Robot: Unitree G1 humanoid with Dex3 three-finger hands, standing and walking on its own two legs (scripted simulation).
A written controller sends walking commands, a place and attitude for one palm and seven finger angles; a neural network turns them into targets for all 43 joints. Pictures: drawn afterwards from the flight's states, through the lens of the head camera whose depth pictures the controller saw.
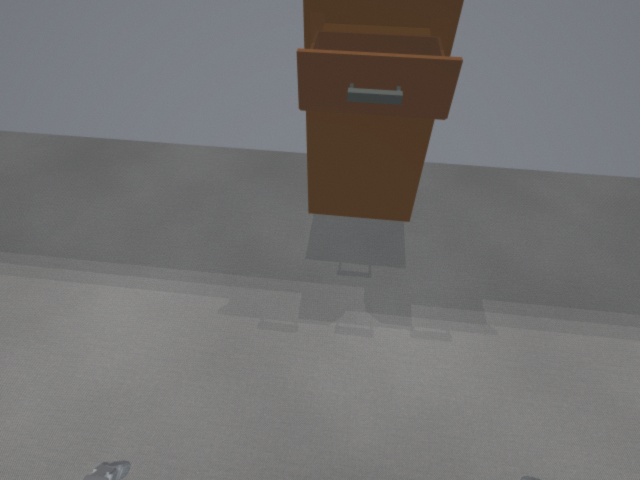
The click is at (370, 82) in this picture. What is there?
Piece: drawer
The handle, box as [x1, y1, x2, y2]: [347, 83, 402, 104]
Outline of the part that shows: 347,92 348,101 400,104 402,97 402,91 400,90 400,86 397,86 396,90 394,91 354,88 353,83 350,83 350,87 348,88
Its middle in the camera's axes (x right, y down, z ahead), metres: +0.14 -0.38 +1.01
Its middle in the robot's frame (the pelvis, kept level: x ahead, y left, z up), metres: +1.02 -0.09 +0.00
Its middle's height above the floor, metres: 0.77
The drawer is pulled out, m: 0.29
